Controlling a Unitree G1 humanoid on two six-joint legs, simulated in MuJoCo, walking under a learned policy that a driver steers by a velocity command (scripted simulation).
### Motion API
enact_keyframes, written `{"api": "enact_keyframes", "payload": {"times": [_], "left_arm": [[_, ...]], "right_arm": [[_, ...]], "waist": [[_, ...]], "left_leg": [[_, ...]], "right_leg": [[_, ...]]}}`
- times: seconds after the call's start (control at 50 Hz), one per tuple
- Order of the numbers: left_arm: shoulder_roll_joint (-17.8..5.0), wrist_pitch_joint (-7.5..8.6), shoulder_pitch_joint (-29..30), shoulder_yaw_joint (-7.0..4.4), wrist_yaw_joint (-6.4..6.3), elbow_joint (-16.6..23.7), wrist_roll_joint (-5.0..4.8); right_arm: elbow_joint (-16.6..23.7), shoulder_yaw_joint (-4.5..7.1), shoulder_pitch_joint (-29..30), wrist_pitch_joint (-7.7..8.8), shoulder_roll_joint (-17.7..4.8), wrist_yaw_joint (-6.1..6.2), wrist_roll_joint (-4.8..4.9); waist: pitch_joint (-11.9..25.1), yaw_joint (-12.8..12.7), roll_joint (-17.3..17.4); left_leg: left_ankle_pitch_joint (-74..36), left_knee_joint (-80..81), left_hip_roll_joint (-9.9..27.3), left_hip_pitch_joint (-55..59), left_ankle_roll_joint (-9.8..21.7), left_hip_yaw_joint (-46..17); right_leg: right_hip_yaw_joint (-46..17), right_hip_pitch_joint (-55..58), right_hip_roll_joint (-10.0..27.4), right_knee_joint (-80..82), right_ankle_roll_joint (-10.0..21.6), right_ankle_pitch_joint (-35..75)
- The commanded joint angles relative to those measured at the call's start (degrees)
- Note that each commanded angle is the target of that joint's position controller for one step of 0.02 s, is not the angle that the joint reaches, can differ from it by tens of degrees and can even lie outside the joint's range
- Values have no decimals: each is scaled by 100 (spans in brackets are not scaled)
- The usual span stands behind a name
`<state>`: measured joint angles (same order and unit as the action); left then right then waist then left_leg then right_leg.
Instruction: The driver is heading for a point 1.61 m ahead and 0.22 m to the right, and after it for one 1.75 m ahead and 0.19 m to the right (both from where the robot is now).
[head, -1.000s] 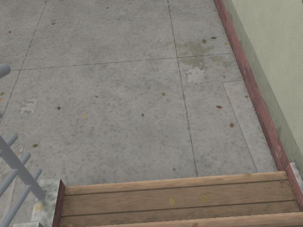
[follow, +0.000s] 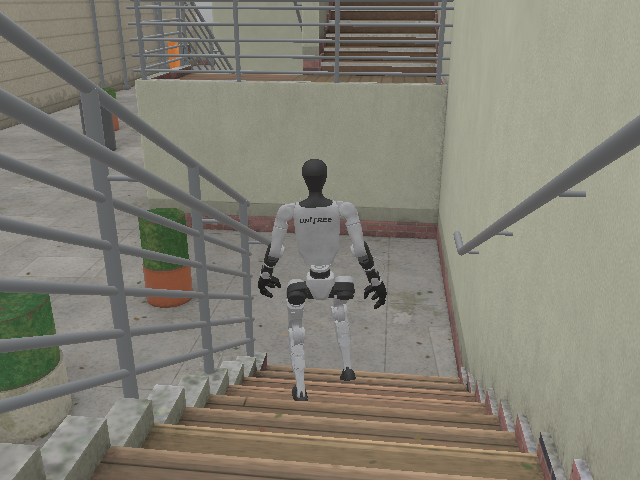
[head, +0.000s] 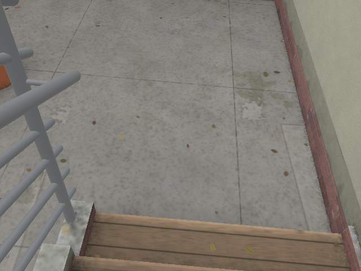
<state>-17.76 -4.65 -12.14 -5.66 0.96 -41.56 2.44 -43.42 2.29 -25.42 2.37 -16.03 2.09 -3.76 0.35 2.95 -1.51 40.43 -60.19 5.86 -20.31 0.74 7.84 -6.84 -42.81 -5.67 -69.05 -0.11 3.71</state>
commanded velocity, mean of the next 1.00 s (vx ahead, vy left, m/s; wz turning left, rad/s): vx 0.45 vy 0.00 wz -0.22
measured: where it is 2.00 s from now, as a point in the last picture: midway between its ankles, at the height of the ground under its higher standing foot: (216, 241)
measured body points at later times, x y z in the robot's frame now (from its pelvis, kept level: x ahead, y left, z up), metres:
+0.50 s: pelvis +0.21 -0.11 -0.12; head +0.22 -0.14 +0.33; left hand +0.25 +0.13 -0.25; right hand +0.26 -0.39 -0.25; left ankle +0.41 +0.03 -0.76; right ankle +0.16 -0.12 -0.83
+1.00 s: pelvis +0.49 -0.20 -0.26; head +0.50 -0.21 +0.18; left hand +0.65 +0.01 -0.39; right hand +0.38 -0.43 -0.41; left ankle +0.48 -0.15 -0.99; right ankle +0.53 -0.36 -0.89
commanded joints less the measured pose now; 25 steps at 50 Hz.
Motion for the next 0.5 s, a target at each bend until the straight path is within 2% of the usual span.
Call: {"api": "enact_keyframes", "payload": {"times": [0.02, 0.04, 0.06, 0.08, 0.1, 0.12, 0.14, 0.16, 0.18, 0.2, 0.22, 0.24, 0.26, 0.28, 0.3, 0.32, 0.34, 0.36, 0.38, 0.4, 0.42, 0.44, 0.46, 0.48, 0.5], "left_arm": [[-165, 91, 1283, 29, 114, 682, 46], [-129, 131, 1823, 42, 161, 876, -14], [-38, 189, 2042, 85, 211, 930, -71], [123, 153, 1931, 163, 293, 918, -179], [193, 157, 1754, 198, 359, 830, -219], [207, 173, 1334, 205, 373, 634, -330], [161, 180, 875, 200, 340, 432, -310], [18, 164, 456, 139, 261, 135, -325], [-7, 175, -336, 110, 174, -223, -264], [-135, 227, -1177, 26, 115, -676, -131], [-349, 266, -1579, -68, 94, -859, -86], [-693, 434, -1610, 15, 124, -752, -74], [-813, 440, -1412, -1, 117, -506, -310], [-842, 428, -1247, -53, 61, -341, -366], [-358, 363, -760, 89, -15, -250, -426], [-297, 452, -506, 176, -67, -218, -314], [-125, 531, -539, 211, -88, -290, -204], [-103, 610, -627, 245, -160, -374, -253], [-175, 638, -787, 230, -204, -435, -256], [-263, 632, -1129, 200, -266, -561, -284], [-192, 648, -1315, 221, -286, -585, -332], [-303, 660, -1400, 165, -251, -588, -234], [-111, 681, -1640, 195, -263, -797, -275], [14, 695, -1810, 223, -277, -832, -321], [207, 683, -1794, 277, -312, -887, -340]], "right_arm": [[-87, 157, -622, 99, -557, -16, 13], [-57, 174, -532, 163, -610, -25, 4], [-92, 207, -407, 182, -724, -8, -5], [-159, 187, -151, 161, -699, 30, -26], [-206, 178, 205, 163, -614, 39, 84], [-267, 208, 277, 248, -657, -31, 189], [-336, 203, 281, 279, -647, -76, 232], [-374, 232, 194, 238, -695, -81, 188], [-448, 294, 134, 131, -865, -32, 145], [-616, 311, -114, 18, -815, 25, 138], [-628, 354, -8, -49, -605, 46, 145], [-193, 208, -40, -41, 31, 1, 188], [126, 150, -210, -31, -99, -33, 221], [238, 237, -52, 25, -461, 4, 185], [120, 270, 563, -32, -714, 64, 48], [137, 283, 379, -63, -709, 59, 6], [-181, 302, 276, -119, -756, 35, 6], [-120, 264, 586, -194, -543, -20, 41], [-233, 263, 718, -254, -391, -83, -70], [-269, 206, 785, -303, -247, -100, -136], [-218, 208, 986, -317, -243, -100, -92], [-293, 247, 964, -291, -352, -121, -38], [-261, 330, 1209, -232, -534, -171, 58], [-223, 329, 1509, -175, -479, -220, 57], [-114, 258, 1855, -130, -291, -276, 23]], "waist": [[-764, 454, 674], [-829, 558, 593], [-877, 568, 632], [-864, 400, 717], [-919, 159, 756], [-997, -20, 933], [-985, -185, 1024], [-951, -300, 874], [-635, -679, 749], [-48, -967, 375], [71, -1312, -445], [200, -752, -1273], [906, -538, -1052], [1264, -645, -966], [466, -600, -423], [371, -206, -633], [-5, -84, -467], [-413, 63, -30], [-162, -39, -1], [6, -100, -83], [27, -169, -92], [127, -193, -203], [24, -227, 19], [-74, -381, -11], [-205, -437, -35]], "left_leg": [[-167, 1932, 1131, 616, 661, -1952], [-5, 2016, 1182, 549, 667, -1891], [186, 2101, 1178, 326, 662, -1824], [296, 2096, 1107, -64, 576, -1468], [92, 2303, 1108, -1163, 474, -1048], [-239, 2158, 1020, -1644, 440, -762], [-592, 1787, 1067, -1624, 436, -517], [-1183, 1151, 1041, -1200, 389, -271], [-2392, -49, 948, -375, 376, -73], [-3393, -1799, 618, -144, 411, 232], [-1139, -4564, -81, -1123, 386, 393], [484, -5921, -275, -3304, 390, -67], [-181, -5791, -38, -3817, 453, -648], [-924, -5384, -137, -4185, 329, -929], [-1220, -4672, 50, -4303, 237, -1011], [-2326, -3339, 127, -3829, 198, -1366], [-2446, -2930, 175, -3548, 103, -1430], [-2990, -1802, 126, -3142, -161, -1392], [-3002, -1405, 69, -2892, -266, -1298], [-2992, -1384, 14, -2909, -317, -1252], [-3104, -1096, 17, -3212, -341, -1303], [-3569, -1004, -3, -3184, -206, -1290], [-4325, -116, 11, -3189, -145, -1583], [-4746, 379, -108, -3018, -69, -1477], [-5518, 1020, -327, -2604, -78, -1287]], "right_leg": [[-124, -1433, 178, 952, 60, 806], [22, -1269, 233, 1593, 81, 1143], [177, -924, 319, 2048, 131, 1374], [415, -174, 435, 2629, 190, 1558], [713, 1277, 483, 2807, 366, 1534], [960, 2264, 418, 2767, 403, 1521], [1139, 2722, 386, 2855, 440, 1363], [1383, 2875, 365, 3210, 437, 1209], [1122, 3157, 548, 4061, 565, 818], [1095, 4197, 383, 4591, 678, 651], [333, 5025, 692, 4663, 1024, 418], [-109, 6072, 1003, 2494, 899, 3128], [-1121, 6352, 1457, 2651, 1045, 3253], [-2388, 6131, 2057, 3962, 1574, 543], [-2486, 4993, 1827, 4723, 1483, -2008], [-2611, 4043, 1911, 4682, 1619, -2137], [-2727, 3474, 1727, 4535, 1520, -1775], [-2258, 2671, 1384, 4632, 1452, -973], [-2339, 2761, 1247, 4607, 1495, -774], [-2405, 2954, 1266, 4431, 1583, 129], [-2388, 3292, 1264, 4336, 1592, 604], [-2357, 3492, 1269, 4336, 1521, 1065], [-2031, 3557, 944, 4049, 1309, 344], [-2043, 3464, 778, 4043, 1193, 262], [-1900, 2915, 504, 3931, 1151, -331]]}}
